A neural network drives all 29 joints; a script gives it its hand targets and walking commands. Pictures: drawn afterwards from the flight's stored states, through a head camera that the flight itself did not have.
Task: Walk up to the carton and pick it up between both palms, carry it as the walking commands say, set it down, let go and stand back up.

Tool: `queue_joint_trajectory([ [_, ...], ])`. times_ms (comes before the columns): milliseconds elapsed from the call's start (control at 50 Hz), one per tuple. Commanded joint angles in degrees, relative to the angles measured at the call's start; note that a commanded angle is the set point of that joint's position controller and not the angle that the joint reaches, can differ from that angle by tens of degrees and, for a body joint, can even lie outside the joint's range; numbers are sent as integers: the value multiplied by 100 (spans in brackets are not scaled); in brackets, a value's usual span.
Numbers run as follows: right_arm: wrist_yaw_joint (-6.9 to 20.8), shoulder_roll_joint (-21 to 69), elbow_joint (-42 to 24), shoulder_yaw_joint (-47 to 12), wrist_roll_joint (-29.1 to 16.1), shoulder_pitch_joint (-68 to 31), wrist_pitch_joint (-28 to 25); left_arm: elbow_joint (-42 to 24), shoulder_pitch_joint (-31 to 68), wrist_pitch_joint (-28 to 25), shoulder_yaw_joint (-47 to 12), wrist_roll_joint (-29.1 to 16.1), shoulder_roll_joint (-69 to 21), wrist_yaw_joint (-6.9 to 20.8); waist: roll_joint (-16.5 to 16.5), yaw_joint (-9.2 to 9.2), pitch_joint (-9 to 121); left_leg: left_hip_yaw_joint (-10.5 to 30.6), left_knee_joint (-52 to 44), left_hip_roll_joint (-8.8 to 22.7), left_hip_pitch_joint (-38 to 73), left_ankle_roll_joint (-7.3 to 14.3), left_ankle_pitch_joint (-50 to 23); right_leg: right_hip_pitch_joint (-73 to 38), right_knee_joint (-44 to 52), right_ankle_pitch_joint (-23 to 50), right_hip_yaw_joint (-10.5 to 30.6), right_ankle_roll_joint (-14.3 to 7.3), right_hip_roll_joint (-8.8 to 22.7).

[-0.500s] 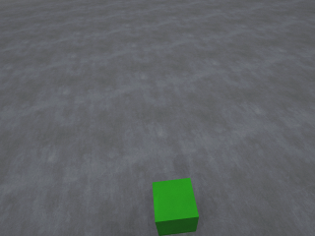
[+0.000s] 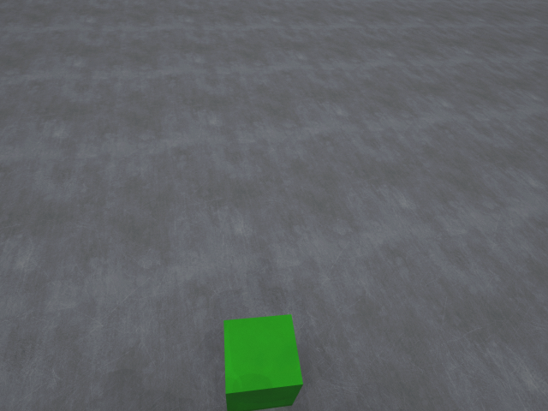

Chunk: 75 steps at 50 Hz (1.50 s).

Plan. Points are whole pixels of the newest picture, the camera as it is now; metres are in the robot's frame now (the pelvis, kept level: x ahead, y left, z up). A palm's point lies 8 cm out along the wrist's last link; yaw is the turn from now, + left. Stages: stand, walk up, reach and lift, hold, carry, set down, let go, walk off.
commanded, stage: walk up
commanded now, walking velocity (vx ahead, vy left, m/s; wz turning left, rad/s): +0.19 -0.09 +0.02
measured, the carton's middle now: (259, 364) +0.40 -0.01 -0.64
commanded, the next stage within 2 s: none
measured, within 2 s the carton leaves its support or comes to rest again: neither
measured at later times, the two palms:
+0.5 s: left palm out of the picture +0.11 +0.23 -0.14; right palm out of the picture +0.11 -0.26 -0.13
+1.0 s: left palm out of the picture +0.05 +0.30 -0.15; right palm out of the picture -0.01 -0.20 -0.10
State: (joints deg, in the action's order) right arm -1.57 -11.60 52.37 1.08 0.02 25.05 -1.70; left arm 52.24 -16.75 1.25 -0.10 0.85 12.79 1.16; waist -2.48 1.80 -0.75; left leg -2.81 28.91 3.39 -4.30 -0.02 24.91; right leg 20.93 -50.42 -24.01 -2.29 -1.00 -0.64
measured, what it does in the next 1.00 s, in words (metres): steps on the spot: right foot, then left foot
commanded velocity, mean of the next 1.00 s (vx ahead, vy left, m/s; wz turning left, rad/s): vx -0.04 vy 0.00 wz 0.00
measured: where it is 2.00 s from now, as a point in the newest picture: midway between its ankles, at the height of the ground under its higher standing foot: outside the picture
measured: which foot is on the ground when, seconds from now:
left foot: down 0.00-0.16, up 0.18-0.36, down 0.38-1.00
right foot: up 0.00-0.12, down 0.14-0.64, up 0.66-1.00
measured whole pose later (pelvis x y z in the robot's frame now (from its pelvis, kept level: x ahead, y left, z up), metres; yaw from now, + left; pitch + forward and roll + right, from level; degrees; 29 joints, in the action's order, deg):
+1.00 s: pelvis +0.00 +0.06 +0.00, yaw +0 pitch +1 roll -3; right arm -1.6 -10.7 52.5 1.1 0.0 20.8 -0.7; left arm 52.0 -13.1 5.9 -0.1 0.8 15.4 -0.1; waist -3.3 1.7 -3.3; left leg -4.6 33.5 2.5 -15.7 2.6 19.0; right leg 20.2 -49.5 -21.5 -1.5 3.7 -0.1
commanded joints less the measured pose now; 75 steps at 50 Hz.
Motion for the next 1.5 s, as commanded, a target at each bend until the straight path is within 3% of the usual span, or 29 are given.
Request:
queue_joint_trajectory([
  [0,-56,-915,-20,272,204,686,-72,-696,1183,-95,136,-7,242,105,1787,290,-682,1053,-859,1245,693,706,-5393,1016,968,118,-386,242,57],
  [60,-2,-807,-99,276,91,257,-4,-402,417,-192,200,-57,116,39,1453,-285,-565,226,-84,484,-505,303,-5788,-974,2761,1420,-791,124,-310],
  [80,-55,-499,-165,95,4,360,17,-250,-64,-229,302,15,494,-55,1103,-437,-24,93,438,278,-916,44,-5124,-1884,2581,3780,-141,-57,350],
  [120,-147,-281,-227,43,-253,725,35,-22,-679,-309,420,-104,1014,-207,-977,-366,1110,257,1562,-100,-1608,-135,409,-3057,2081,8912,1335,-827,2116],
  [140,-128,-398,-374,164,-205,577,129,31,-685,-322,376,-89,1121,-215,-1115,-354,1200,523,2067,-237,-1478,-114,1364,-2826,2222,9225,1687,-1086,2361],
  [220,-80,-235,-179,147,-8,568,205,-185,401,-243,413,-18,594,-322,-683,-107,455,550,1183,11,-1494,-55,830,-2068,2681,5504,854,-760,1578],
  [320,-105,-519,6,203,77,337,213,-344,427,-71,470,-129,880,-337,-359,86,473,214,-483,93,-623,-105,-1997,-1185,2066,4067,472,-389,1137],
  [340,-120,-950,-6,345,9,125,266,-557,543,8,496,-155,1048,-395,163,12,-49,357,139,414,-1062,-85,-4013,-875,1447,5162,428,-279,1196],
  [360,-69,-1118,-74,493,-16,3,409,-571,293,72,493,-81,1156,-468,399,-173,42,183,816,238,-1432,-22,-4172,-1114,1300,5595,556,-556,1526],
  [380,-38,-1070,-184,492,19,-226,457,-493,2,97,517,-55,1255,-486,144,-316,253,61,1651,101,-1525,-117,-3304,-1041,1567,5880,1006,-870,1993],
  [400,43,-962,-404,456,75,-643,579,-451,-431,111,557,32,1408,-514,-870,-497,376,136,2961,-371,-2107,-281,441,-1165,2370,6523,2104,-1501,2957],
  [420,57,-850,-561,427,90,-758,696,-417,-499,132,605,80,1544,-551,-724,-471,570,583,3906,-207,-2065,-336,1480,-872,2616,5977,2520,-1692,3226],
  [480,121,-748,-435,321,69,-776,756,-801,689,242,672,84,1323,-503,-727,-31,-83,853,3217,-114,-1644,-242,1005,258,2977,3145,1725,-1109,2546],
  [540,168,-538,-143,125,-31,-522,484,-549,846,349,626,-41,1106,-337,-1124,227,111,-67,106,-319,-656,-167,-801,261,2336,2138,348,-219,1224],
  [560,153,-743,-38,179,22,-307,448,-540,788,368,548,-45,904,-318,-565,246,36,121,-430,-19,-276,-135,-1133,564,2027,1048,197,-80,896],
  [580,149,-1246,-8,295,105,-7,358,-566,421,420,417,-38,473,-287,1285,258,133,1887,-1544,1407,-470,-26,-623,1108,819,-278,-78,162,221],
  [600,81,-1702,-206,418,195,-293,307,-537,455,534,457,-27,545,-316,1955,35,-242,3247,-1963,2539,-1393,271,-464,1367,-415,-955,465,344,42],
  [640,35,-1541,-216,386,256,-726,253,-496,488,578,432,-35,659,-183,1209,-242,-579,2835,-2249,2264,-1978,139,905,1355,-1251,-334,1020,339,310],
  [680,27,-1217,-237,323,186,-1107,183,-145,408,494,351,-62,614,-130,1434,-271,-938,2214,-2483,1439,-1920,-354,1438,999,-952,414,861,334,291],
  [720,-45,-1325,-234,284,99,-746,119,-12,216,470,429,-101,724,-60,1607,-278,-698,1978,-1678,1319,-1202,-835,-1459,1162,-1124,513,901,450,124],
  [760,10,-756,-281,32,76,-842,8,-89,240,382,270,-61,448,-87,1923,-220,-320,1114,-1653,623,-901,-459,-1941,520,-634,791,615,448,109],
  [860,-36,-899,-143,16,51,141,-60,-8,213,285,240,-12,497,-123,1462,9,671,1346,-915,1305,1033,89,-4736,834,-118,358,534,415,37],
  [940,-87,-789,-90,8,145,61,52,-331,679,210,125,10,294,-145,1975,126,173,1221,-865,1137,281,717,-4357,386,863,-226,427,343,125],
  [1000,-96,-977,-218,136,211,46,131,-353,572,155,113,-47,317,-170,1485,96,298,1822,-963,1469,16,913,-4088,-106,1618,-415,198,304,2],
  [1080,-142,-1048,-379,363,148,-29,133,-3,81,103,405,-27,848,-210,-116,-226,588,1860,-336,1569,-671,826,-3078,-1033,2167,1931,176,105,358],
  [1100,-109,-823,-446,292,137,-284,178,55,-119,105,315,27,684,-205,-368,-322,542,1227,-311,1232,-1003,657,-2215,-1215,2562,2126,465,-72,614],
  [1140,13,-631,-497,274,101,-409,253,42,-208,58,362,30,909,-154,-859,-376,218,192,-235,118,-1510,89,-254,-1388,3858,-352,1442,-512,1086],
  [1220,-21,-433,-241,214,73,-295,224,-150,452,-44,243,-32,799,-277,-634,-86,164,181,-21,-43,-1058,-48,-469,-1221,3291,2558,1483,-632,1327],
  [1480,-58,-813,-144,218,146,-566,167,-160,193,12,282,-32,545,-199,655,-224,242,1013,-1074,1012,-835,334,-1831,-1133,2617,1604,526,-157,359],
])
